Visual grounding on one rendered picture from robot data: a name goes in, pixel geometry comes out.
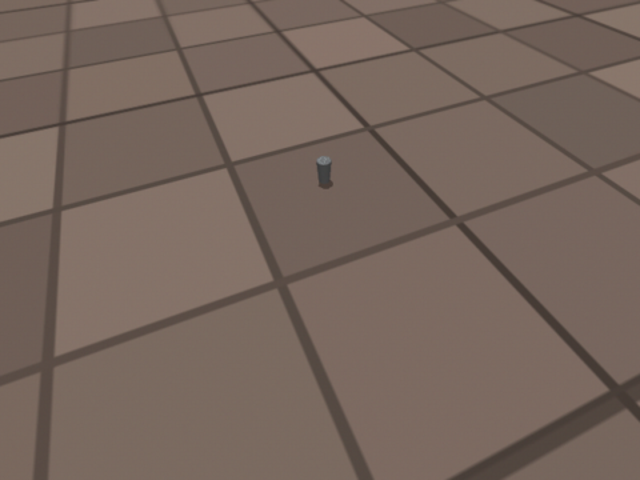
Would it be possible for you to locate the cup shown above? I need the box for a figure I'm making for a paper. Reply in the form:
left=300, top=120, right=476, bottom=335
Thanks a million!
left=316, top=156, right=331, bottom=184

